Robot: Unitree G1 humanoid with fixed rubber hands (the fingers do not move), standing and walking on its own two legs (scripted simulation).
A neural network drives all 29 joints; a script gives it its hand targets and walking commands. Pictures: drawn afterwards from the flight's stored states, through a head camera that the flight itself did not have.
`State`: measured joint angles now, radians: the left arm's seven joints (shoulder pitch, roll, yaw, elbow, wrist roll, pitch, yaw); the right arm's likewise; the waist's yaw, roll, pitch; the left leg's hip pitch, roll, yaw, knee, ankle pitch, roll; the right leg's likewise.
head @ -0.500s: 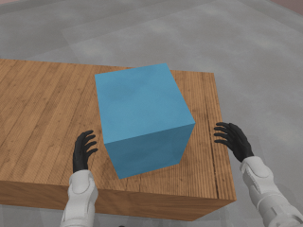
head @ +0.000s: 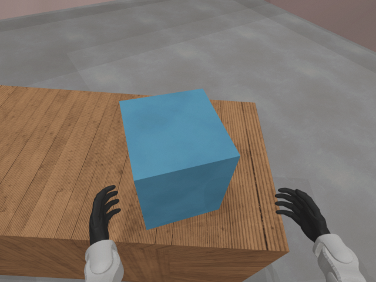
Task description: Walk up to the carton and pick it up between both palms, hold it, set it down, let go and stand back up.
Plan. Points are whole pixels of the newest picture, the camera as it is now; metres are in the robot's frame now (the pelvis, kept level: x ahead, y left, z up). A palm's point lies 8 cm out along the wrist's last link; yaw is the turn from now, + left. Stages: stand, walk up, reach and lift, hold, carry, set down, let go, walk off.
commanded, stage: set down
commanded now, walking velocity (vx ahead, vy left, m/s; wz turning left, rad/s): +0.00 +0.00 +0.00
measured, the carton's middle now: (174, 160) +0.39 +0.07 +0.01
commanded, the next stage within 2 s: none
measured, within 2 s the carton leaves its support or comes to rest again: neither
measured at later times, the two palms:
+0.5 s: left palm (99, 251) +0.18 +0.19 -0.01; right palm (321, 255) +0.21 -0.26 -0.02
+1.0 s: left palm (93, 253) +0.18 +0.21 -0.02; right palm (313, 256) +0.21 -0.24 -0.02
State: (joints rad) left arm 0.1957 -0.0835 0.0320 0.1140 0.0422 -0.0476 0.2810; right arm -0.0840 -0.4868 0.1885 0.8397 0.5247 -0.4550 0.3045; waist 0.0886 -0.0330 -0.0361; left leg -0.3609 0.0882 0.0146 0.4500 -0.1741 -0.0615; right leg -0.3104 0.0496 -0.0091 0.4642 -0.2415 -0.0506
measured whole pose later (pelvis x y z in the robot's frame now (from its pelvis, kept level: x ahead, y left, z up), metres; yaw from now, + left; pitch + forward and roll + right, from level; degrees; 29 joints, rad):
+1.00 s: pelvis +0.02 +0.01 +0.00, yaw +0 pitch +2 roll +0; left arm 0.38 0.02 0.01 0.12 0.02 -0.01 0.21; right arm 0.21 -0.42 0.11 0.60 0.39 -0.35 0.24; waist 0.07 -0.05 -0.01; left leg -0.25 0.07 0.03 0.41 -0.19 -0.06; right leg -0.21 0.03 0.01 0.44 -0.27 -0.04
